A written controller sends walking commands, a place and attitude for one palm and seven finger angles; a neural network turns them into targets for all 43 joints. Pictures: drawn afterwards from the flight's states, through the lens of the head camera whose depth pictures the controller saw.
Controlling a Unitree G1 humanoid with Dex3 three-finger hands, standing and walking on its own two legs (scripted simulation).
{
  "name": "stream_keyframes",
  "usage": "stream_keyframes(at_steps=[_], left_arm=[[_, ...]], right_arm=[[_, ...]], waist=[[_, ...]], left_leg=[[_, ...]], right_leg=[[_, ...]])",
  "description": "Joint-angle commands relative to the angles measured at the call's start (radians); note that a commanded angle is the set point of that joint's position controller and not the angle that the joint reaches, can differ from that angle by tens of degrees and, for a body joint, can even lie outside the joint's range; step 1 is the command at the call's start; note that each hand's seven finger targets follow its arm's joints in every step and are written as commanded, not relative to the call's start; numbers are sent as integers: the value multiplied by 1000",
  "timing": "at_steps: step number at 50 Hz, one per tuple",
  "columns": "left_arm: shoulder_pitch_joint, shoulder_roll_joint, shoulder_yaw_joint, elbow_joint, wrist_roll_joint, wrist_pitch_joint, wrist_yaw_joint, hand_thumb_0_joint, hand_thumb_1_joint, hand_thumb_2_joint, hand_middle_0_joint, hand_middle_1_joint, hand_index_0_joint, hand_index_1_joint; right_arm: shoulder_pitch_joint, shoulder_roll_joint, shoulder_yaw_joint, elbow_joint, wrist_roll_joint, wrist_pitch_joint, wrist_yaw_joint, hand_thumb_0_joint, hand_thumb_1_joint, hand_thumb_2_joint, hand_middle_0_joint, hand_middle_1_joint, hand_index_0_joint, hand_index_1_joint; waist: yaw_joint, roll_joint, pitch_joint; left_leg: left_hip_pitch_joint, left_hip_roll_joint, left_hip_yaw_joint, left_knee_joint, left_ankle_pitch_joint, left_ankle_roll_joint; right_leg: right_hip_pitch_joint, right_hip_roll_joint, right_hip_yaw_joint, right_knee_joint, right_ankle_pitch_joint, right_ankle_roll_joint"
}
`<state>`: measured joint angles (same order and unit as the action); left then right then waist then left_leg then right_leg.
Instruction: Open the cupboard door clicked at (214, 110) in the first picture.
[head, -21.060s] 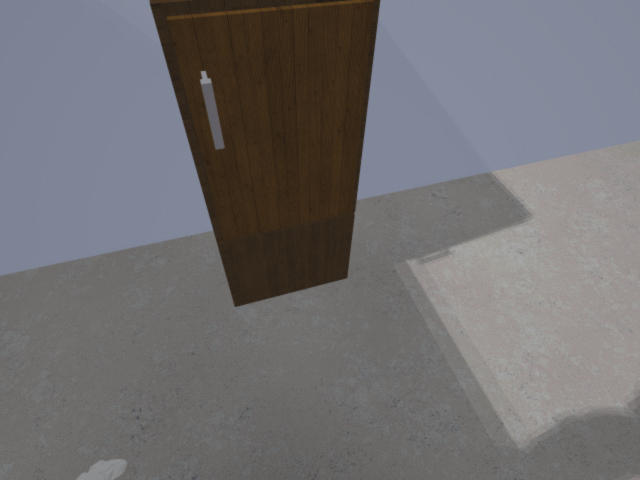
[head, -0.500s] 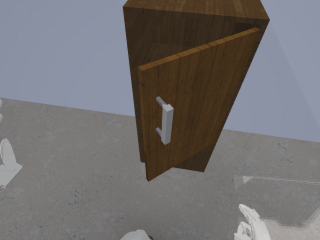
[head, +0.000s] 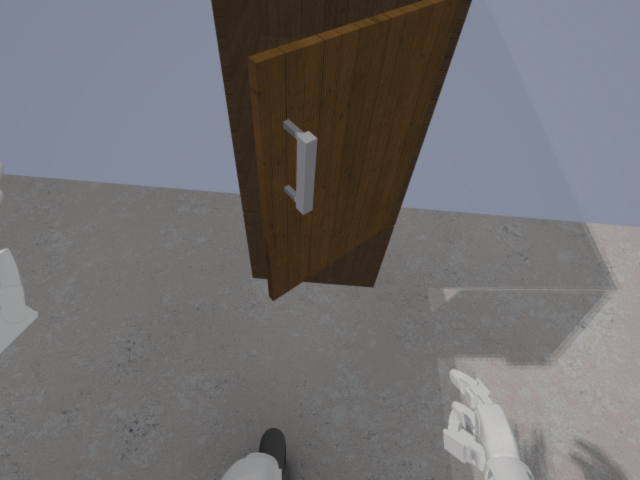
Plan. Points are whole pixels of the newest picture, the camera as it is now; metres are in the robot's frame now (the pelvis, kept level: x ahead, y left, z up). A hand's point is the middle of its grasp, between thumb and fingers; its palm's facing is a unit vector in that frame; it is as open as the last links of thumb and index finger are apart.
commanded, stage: stop stepping back and stand still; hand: left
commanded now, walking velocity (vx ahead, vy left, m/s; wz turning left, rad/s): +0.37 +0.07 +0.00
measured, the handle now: (297, 169) +0.53 +0.08 +0.06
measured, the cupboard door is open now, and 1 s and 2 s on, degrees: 42 42 42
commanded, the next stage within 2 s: let the arm hang, fingers relaxed in 1.02 s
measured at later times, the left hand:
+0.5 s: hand out of the picture +0.15 +0.26 +0.18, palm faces +0.42 -0.79 -0.45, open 7.4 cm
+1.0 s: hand (2, 381) +0.17 +0.26 +0.17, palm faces +0.42 -0.80 -0.43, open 7.4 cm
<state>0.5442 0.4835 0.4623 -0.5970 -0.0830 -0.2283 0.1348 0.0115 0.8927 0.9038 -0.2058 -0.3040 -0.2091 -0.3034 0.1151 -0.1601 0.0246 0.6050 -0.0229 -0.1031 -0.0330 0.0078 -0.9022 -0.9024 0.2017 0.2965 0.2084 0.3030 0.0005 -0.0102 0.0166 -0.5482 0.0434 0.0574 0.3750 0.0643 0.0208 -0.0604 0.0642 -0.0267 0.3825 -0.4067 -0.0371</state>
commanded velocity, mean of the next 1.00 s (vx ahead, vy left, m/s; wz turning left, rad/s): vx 0.05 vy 0.01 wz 0.00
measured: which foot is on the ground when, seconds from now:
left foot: down 0.00-0.00, up 0.02-0.12, down 0.14-1.00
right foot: down 0.00-1.00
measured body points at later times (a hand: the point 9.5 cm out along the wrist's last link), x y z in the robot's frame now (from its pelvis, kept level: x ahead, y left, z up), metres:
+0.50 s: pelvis -0.04 +0.00 +0.00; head -0.07 +0.01 +0.45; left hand +0.12 +0.30 +0.21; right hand +0.08 -0.25 -0.08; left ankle +0.04 +0.10 -0.73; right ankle -0.13 -0.10 -0.72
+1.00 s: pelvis -0.04 -0.01 +0.01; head -0.04 +0.00 +0.46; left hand +0.14 +0.30 +0.19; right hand +0.12 -0.24 -0.07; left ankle +0.04 +0.10 -0.72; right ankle -0.13 -0.10 -0.72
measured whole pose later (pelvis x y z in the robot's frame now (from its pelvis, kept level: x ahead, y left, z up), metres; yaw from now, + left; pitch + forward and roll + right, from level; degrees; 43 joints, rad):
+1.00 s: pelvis -0.04 -0.01 +0.01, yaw -1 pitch -1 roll -1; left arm 0.50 0.39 0.39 -0.41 -0.05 -0.17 0.14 0.01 0.89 0.90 -0.21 -0.30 -0.21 -0.30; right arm 0.21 -0.21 0.02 0.65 0.00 -0.12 -0.08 0.01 -0.90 -0.90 0.20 0.30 0.21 0.30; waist 0.01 0.02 0.00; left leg -0.33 -0.02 -0.04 0.47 -0.12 0.02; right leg -0.02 0.06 0.00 0.38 -0.34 -0.03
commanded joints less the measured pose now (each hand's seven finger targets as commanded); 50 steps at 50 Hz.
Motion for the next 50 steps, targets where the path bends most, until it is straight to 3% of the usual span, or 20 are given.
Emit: stream_keyframes(at_steps=[1, 2, 5, 7, 8, 10, 11, 13, 14, 16, 18, 20, 24, 26, 28, 31, 35, 37, 42, 50], left_arm=[[59, 167, 148, -145, -11, -25, 24, 0, 900, 900, -200, -300, -200, -300], [70, 195, 184, -130, -13, -10, 29, 0, 900, 900, -200, -300, -200, -300], [-78, 127, 91, -52, 10, 12, 30, 0, 900, 900, -200, -300, -200, -300], [-193, 129, 59, 17, 22, 9, 29, 0, 900, 900, -200, -300, -200, -300], [-151, 109, 47, 75, 38, 16, 33, 0, 900, 900, -200, -300, -200, -300], [-175, 113, 28, -21, 33, -2, 26, 0, 900, 900, -200, -300, -200, -300], [-157, 115, 35, -46, 31, -12, 25, 0, 900, 900, -200, -300, -200, -300], [-96, 128, 65, -100, 35, -23, 28, 0, 900, 900, -200, -300, -200, -300], [-58, 130, 78, -116, 36, -25, 30, 0, 900, 900, -200, -300, -200, -300], [29, 133, 98, -114, 33, -25, 29, 0, 900, 900, -200, -300, -200, -300], [46, 141, 114, -115, 23, -29, 32, 0, 900, 900, -200, -300, -200, -300], [-23, 132, 107, -100, 27, -31, 40, 0, 900, 900, -200, -300, -200, -300], [-129, 86, 41, 56, 32, -25, 28, 0, 900, 900, -200, -300, -200, -300], [-146, 85, 22, 45, 38, -22, 18, 0, 900, 900, -200, -300, -200, -300], [-175, 89, 19, -15, 41, -31, 20, 0, 900, 900, -200, -300, -200, -300], [-91, 90, 38, -74, 45, -27, 24, 0, 900, 900, -200, -300, -200, -300], [22, 107, 77, -91, 34, -19, 29, 0, 900, 900, -200, -300, -200, -300], [19, 120, 94, -71, 25, -12, 33, 0, 900, 900, -200, -300, -200, -300], [-109, 116, 58, -32, 31, -6, 26, 0, 900, 900, -200, -300, -200, -300], [-52, 98, 40, -49, 31, -6, 21, 0, 900, 900, -200, -300, -200, -300]], right_arm=[[-15, -157, -67, -135, 24, -13, -17, 0, -900, -900, 200, 300, 200, 300], [-16, -154, -58, -133, 28, -17, -21, 0, -900, -900, 200, 300, 200, 300], [3, -162, -43, -107, 34, -25, -42, 0, -900, -900, 200, 300, 200, 300], [3, -189, -60, -98, 46, -44, -55, 0, -900, -900, 200, 300, 200, 300], [22, -191, -58, -97, 36, -43, -59, 0, -900, -900, 200, 300, 200, 300], [18, -182, -50, -108, 36, -45, -55, 0, -900, -900, 200, 300, 200, 300], [5, -180, -50, -113, 33, -54, -54, 0, -900, -900, 200, 300, 200, 300], [-16, -166, -49, -124, 21, -59, -53, 0, -900, -900, 200, 300, 200, 300], [-12, -164, -51, -131, 19, -63, -51, 0, -900, -900, 200, 300, 200, 300], [-2, -153, -56, -138, 17, -59, -43, 0, -900, -900, 200, 300, 200, 300], [18, -152, -66, -127, 15, -49, -39, 0, -900, -900, 200, 300, 200, 300], [36, -162, -68, -106, 17, -46, -40, 0, -900, -900, 200, 300, 200, 300], [44, -183, -68, -96, 31, -64, -56, 0, -900, -900, 200, 300, 200, 300], [31, -175, -55, -100, 27, -68, -60, 0, -900, -900, 200, 300, 200, 300], [17, -170, -49, -103, 22, -85, -65, 0, -900, -900, 200, 300, 200, 300], [3, -158, -45, -119, 17, -95, -57, 0, -900, -900, 200, 300, 200, 300], [9, -144, -52, -122, 15, -80, -43, 0, -900, -900, 200, 300, 200, 300], [15, -149, -54, -108, 16, -69, -45, 0, -900, -900, 200, 300, 200, 300], [15, -163, -53, -105, 24, -64, -60, 0, -900, -900, 200, 300, 200, 300], [8, -161, -50, -125, 28, -64, -52, 0, -900, -900, 200, 300, 200, 300]], waist=[[8, -182, -160], [2, -161, -172], [-31, -3, -58], [-32, -9, -7], [-24, 1, -26], [-24, 144, -81], [-13, 168, -67], [2, 169, -15], [4, 167, -15], [-1, 117, -35], [-13, -10, -39], [-21, -20, -15], [-26, 63, 18], [-18, 162, 1], [-8, 155, -16], [8, 143, -64], [-1, 26, -113], [-6, 26, -103], [-11, 105, -96], [-3, 68, -84]], left_leg=[[345, -58, -70, 449, -294, -40], [305, -46, -74, 481, -297, -36], [305, -27, -57, 205, -185, -8], [399, 1, -103, 159, -146, 21], [418, 15, -123, 169, -15, 47], [395, 54, -247, 50, -83, 66], [332, 90, -321, -37, -269, 76], [167, 74, -313, -161, -590, 48], [134, 44, -267, -154, -606, 21], [191, -16, -157, -17, -497, -22], [284, -44, -107, 217, -338, -35], [263, -35, -103, 325, -277, -31], [396, 13, -164, 117, -98, 0], [370, 70, -277, -27, -226, 28], [286, 103, -366, -158, -456, 50], [243, 62, -282, -195, -556, 25], [350, -24, -128, 56, -293, -22], [389, -19, -123, 129, -220, -19], [474, 19, -148, 75, -12, 1], [431, 8, -147, 44, -71, 0]], right_leg=[[-343, -270, 198, -137, 243, -83], [-312, -269, 182, -87, 315, -103], [-213, -193, 103, -3, 429, -15], [-278, -145, 82, 14, 365, 42], [-264, -114, 78, 53, 475, 59], [-219, -55, 18, 133, 246, 67], [-193, -35, 20, 124, 93, 61], [-99, -29, 13, 47, -26, 28], [-72, -30, 11, 8, -52, 13], [-137, -76, 54, -87, -121, -24], [-267, -196, 202, -183, -145, -80], [-288, -257, 257, -169, 8, -114], [-279, -92, 97, -19, 185, 16], [-239, -31, 39, 37, 84, 48], [-149, -12, 37, 85, 48, 48], [-61, -20, 26, 7, 35, 28], [-143, -115, 116, -147, 70, -16], [-203, -146, 150, -146, 171, -19], [-203, -69, 68, -75, 266, 41], [-156, -74, 56, -111, 238, 38]])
